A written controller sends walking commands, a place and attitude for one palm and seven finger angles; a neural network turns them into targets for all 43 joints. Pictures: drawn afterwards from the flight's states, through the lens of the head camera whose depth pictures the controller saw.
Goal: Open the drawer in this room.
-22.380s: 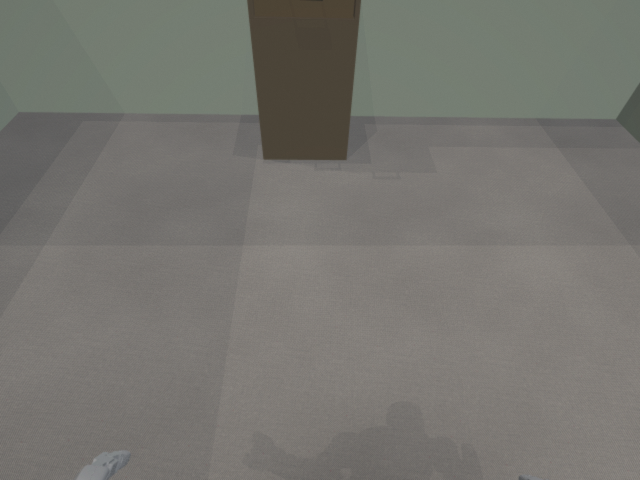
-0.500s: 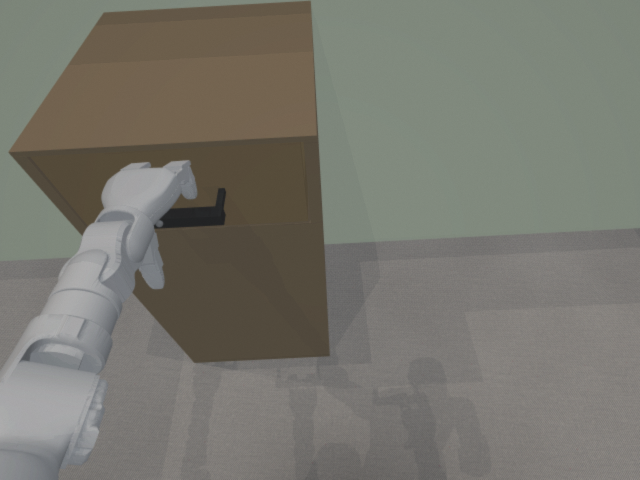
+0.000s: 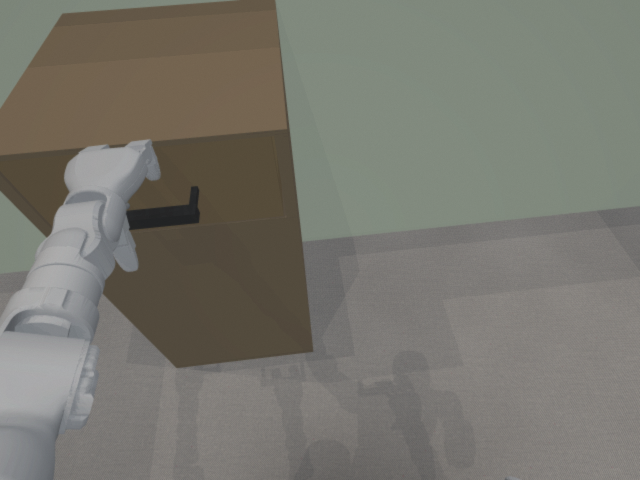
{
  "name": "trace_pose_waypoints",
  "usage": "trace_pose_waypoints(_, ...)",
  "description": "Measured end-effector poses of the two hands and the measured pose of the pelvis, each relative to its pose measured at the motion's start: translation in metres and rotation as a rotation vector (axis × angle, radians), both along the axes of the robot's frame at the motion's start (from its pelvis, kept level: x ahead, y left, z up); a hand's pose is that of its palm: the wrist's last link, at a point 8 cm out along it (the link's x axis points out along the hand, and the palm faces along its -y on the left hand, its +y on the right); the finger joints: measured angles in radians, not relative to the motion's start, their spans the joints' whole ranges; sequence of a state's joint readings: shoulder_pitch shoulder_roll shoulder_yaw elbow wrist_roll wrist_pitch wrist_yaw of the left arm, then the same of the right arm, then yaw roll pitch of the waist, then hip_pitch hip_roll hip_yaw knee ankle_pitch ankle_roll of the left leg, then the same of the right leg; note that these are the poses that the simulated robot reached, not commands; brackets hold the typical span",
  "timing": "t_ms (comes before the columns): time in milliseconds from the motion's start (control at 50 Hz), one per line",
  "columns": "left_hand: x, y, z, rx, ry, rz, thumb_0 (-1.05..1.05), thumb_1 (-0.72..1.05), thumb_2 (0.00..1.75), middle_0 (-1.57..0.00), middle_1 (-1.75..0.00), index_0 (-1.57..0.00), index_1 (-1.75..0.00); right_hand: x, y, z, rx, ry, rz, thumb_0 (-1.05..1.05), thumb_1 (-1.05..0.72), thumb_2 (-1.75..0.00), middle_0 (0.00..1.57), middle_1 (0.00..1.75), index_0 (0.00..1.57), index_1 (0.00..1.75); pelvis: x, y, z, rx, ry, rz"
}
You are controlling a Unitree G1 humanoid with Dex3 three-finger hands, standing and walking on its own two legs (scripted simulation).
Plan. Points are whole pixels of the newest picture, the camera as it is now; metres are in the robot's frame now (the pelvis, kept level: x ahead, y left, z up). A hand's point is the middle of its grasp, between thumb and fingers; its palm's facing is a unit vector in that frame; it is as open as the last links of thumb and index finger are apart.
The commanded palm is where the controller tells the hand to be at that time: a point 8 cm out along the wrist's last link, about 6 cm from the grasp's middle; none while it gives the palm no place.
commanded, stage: move the hooked fingers above the handle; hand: left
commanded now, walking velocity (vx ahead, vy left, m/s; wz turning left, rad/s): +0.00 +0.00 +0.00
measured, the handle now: (153, 207) +0.51 +0.25 +0.02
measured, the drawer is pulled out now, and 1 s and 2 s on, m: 0.00 0.00 0.00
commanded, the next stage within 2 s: lower the fingers behind the handle in 1.38 s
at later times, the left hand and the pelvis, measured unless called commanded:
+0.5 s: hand (116, 195) +0.47 +0.26 +0.10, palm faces -0.03 +0.00 -1.00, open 13.5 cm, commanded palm +0.44 +0.26 +0.13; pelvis +0.01 +0.01 +0.00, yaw +1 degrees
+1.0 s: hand (115, 200) +0.46 +0.27 +0.09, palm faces -0.05 +0.00 -1.00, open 13.6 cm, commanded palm +0.44 +0.25 +0.13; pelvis +0.01 +0.01 +0.00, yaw +2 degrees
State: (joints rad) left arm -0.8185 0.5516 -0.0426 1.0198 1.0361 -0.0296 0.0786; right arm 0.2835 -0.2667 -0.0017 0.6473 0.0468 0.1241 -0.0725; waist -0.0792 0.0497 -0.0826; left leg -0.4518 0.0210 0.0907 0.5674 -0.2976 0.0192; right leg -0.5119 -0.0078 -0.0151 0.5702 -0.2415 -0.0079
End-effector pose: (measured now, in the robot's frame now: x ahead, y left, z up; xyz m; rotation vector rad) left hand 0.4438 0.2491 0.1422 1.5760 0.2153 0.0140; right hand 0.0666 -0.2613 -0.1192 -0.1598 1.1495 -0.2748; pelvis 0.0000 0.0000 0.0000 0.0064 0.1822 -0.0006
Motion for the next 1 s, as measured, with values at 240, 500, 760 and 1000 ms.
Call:
trace_pose_waypoints(240, -0.014, 0.012, -0.015, -0.025, -0.192, -0.171, 0.0, -0.49, 0.3, -0.32, -1.2, -0.33, -1.21, -0.025, -0.019, -0.002, -0.089, 0.136, 0.031, 0.01, -0.91, -0.9, 0.2, 0.3, 0.21, 0.3, -0.001, 0.004, -0.009, -0.017, 0.054, 0.042)
trace_pose_waypoints(500, 0.004, 0.011, 0.01, -0.004, -0.097, 0.004, 0.0, -0.49, 0.3, -0.35, -1.23, -0.35, -1.28, -0.008, 0.015, -0.008, 0.025, 0.074, 0.021, 0.01, -0.91, -0.9, 0.2, 0.3, 0.21, 0.3, 0.007, 0.014, -0.003, -0.015, 0.023, 0.023)
trace_pose_waypoints(760, -0.014, -0.001, -0.023, -0.047, -0.169, -0.195, 0.0, -0.49, 0.3, -0.32, -1.2, -0.33, -1.21, 0.008, 0.011, -0.006, -0.02, 0.05, 0.059, 0.01, -0.91, -0.9, 0.2, 0.3, 0.21, 0.3, 0.005, 0.014, -0.008, -0.016, 0.038, 0.026)
trace_pose_waypoints(1000, 0.002, 0.014, 0.002, 0.002, -0.08, 0.025, 0.0, -0.49, 0.3, -0.33, -1.21, -0.35, -1.27, 0.01, 0.006, -0.008, 0.011, 0.084, 0.051, 0.01, -0.91, -0.9, 0.2, 0.3, 0.21, 0.3, 0.014, 0.011, -0.003, -0.017, 0.028, 0.037)
